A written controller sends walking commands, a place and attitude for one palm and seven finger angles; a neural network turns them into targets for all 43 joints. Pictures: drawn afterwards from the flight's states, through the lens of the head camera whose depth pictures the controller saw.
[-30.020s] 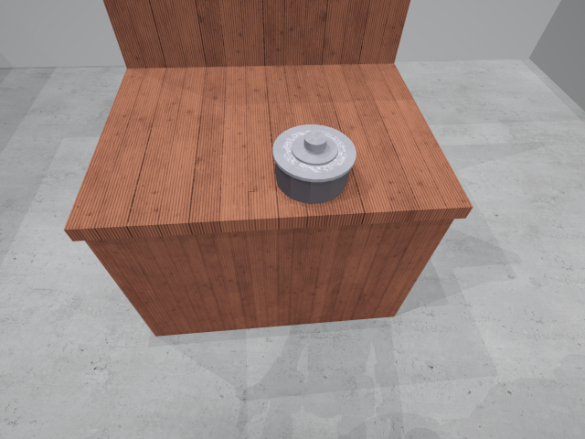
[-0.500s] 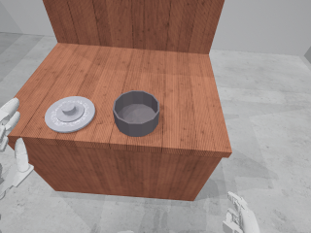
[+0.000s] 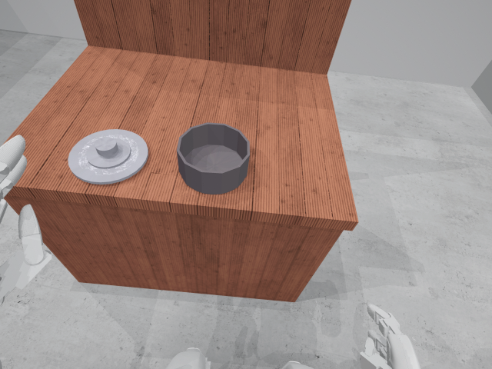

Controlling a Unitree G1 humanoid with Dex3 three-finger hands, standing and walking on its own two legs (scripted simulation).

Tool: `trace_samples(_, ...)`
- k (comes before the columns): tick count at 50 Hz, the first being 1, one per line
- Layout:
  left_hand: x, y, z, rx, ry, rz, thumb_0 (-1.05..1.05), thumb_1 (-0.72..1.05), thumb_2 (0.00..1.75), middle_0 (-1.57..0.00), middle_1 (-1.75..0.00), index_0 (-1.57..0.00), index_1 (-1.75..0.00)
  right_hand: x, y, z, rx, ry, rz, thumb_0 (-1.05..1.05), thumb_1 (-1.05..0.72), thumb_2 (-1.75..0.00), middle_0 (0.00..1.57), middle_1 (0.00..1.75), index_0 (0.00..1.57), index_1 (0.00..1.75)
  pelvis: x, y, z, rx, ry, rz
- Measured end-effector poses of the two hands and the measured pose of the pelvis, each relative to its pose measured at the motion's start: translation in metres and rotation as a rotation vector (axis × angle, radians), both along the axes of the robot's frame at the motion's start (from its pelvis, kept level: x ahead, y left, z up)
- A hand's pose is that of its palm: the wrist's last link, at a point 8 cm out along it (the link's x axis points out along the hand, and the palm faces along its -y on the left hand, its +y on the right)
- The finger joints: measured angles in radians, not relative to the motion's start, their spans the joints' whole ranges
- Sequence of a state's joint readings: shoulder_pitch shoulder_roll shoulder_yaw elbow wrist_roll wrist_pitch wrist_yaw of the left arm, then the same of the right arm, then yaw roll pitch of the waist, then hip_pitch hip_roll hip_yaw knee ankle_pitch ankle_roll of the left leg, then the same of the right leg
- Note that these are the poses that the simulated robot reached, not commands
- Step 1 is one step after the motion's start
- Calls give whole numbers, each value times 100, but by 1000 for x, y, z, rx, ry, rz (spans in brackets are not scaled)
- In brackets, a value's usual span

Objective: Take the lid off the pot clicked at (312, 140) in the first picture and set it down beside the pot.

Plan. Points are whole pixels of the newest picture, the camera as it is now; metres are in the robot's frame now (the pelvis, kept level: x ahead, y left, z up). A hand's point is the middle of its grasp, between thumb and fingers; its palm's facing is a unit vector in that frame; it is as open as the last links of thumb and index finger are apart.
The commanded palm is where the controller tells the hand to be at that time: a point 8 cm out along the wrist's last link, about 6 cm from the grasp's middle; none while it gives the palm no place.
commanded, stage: step back with the hand held close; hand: left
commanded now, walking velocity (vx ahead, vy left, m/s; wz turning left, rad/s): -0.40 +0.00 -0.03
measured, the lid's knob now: (106, 146) +0.57 +0.36 -0.05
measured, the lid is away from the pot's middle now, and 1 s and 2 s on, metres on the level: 0.25 0.25 0.25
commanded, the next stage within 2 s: stop stepping back and stand still in 0.56 s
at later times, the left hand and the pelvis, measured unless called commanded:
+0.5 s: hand (3, 301) +0.15 +0.23 +0.20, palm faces +0.34 -0.87 -0.35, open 7.4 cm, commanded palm +0.08 +0.28 +0.20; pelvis -0.06 +0.00 -0.02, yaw -1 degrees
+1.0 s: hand out of the picture +0.03 +0.25 +0.20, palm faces +0.22 -0.87 -0.45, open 7.4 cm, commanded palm -0.03 +0.30 +0.20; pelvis -0.18 +0.03 +0.00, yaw -6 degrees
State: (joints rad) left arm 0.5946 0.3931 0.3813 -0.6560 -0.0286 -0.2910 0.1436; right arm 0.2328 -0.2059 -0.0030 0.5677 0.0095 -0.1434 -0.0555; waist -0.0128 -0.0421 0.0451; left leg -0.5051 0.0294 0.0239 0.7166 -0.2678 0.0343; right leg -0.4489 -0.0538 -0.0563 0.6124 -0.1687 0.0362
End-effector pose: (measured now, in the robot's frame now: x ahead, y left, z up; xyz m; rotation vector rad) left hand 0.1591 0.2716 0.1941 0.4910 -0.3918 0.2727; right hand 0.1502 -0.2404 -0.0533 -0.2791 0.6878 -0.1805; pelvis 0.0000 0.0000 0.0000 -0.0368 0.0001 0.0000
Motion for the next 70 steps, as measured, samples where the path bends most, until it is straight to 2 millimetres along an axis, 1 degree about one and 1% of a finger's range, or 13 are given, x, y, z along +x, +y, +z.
trace_samples(11, -22, -5, 5, 32, -54, 23, 1, 88, 90, -22, -30, -21, -30, -15, 4, -10, 38, -30, 16, 1, -90, -90, 21, 30, 21, 30, -16, -9, -7, 10, -23, 9)
trace_samples(16, -30, -1, 2, -3, -66, 3, 1, 88, 90, -22, -30, -21, -30, -29, 3, -9, 12, 14, 24, 1, -90, -90, 21, 30, 21, 30, -27, -2, -6, 14, -25, 12)
trace_samples(20, -36, 7, -3, 10, -54, -33, 1, 88, 90, -22, -30, -21, -30, -43, 4, -7, -8, -14, -3, 1, -90, -90, 21, 30, 21, 30, -40, 6, -13, -28, -34, -2)
trace_samples(26, -52, 6, 14, -5, -144, -56, 1, 88, 90, -22, -30, -21, -30, -68, 12, -13, 59, -29, -31, 1, -90, -90, 21, 30, 21, 30, -64, 4, -15, -47, -30, -28)
trace_samples(29, -65, 1, 20, 18, -163, -63, 1, 89, 90, -21, -30, -21, -30, -83, 16, -17, 85, -30, -15, 1, -90, -90, 21, 30, 21, 30, -79, -1, -16, -43, -12, -47)
trace_samples(34, -88, -13, 10, 46, -114, -123, 1, 89, 90, -21, -30, -21, -30, -117, 16, -29, 110, 12, -8, 1, -90, -90, 21, 30, 21, 30, -102, -2, -15, -61, -48, -12)
trace_samples(40, -108, 8, -11, -45, 0, -92, 1, 88, 90, -22, -30, -21, -30, -157, 12, -3, 55, 22, -106, 2, -90, -90, 21, 30, 21, 30, -118, 12, -4, 3, -13, -76)
trace_samples(48, -147, 19, 10, 43, -44, -163, 1, 88, 90, -22, -30, -21, -30, -201, 23, 20, 19, -73, -95, 1, -90, -90, 20, 30, 20, 30, -174, 31, 1, -10, -44, -100)
trace_samples(53, -181, 28, 16, 106, -18, -137, 1, 88, 90, -22, -30, -21, -30, -231, 32, 8, 67, -58, -95, 1, -90, -90, 21, 30, 21, 30, -198, 36, 0, -29, -22, -108)
trace_samples(56, -199, 35, 7, 132, 6, -97, 1, 89, 90, -22, -30, -21, -30, -246, 37, -12, 88, -41, -80, 1, -90, -90, 21, 30, 21, 30, -215, 38, -12, -35, -22, -108)
trace_samples(59, -217, 42, -5, 58, 6, -85, 1, 88, 90, -22, -30, -21, -30, -264, 44, -26, 99, 31, -77, 1, -90, -90, 21, 30, 21, 30, -230, 43, -15, -69, -54, -82)
trace_samples(64, -230, 55, -14, -46, -17, -78, 1, 88, 90, -22, -30, -21, -30, -291, 57, -10, 64, 74, -101, 2, -90, -90, 21, 30, 21, 30, -240, 53, -6, -35, -10, -117)
trace_samples(70, -230, 67, -7, -15, -94, -154, 1, 88, 90, -22, -30, -21, -30, -300, 74, 5, 3, -38, -142, 2, -90, -90, 21, 30, 21, 30, -265, 81, -12, 37, -6, -161)
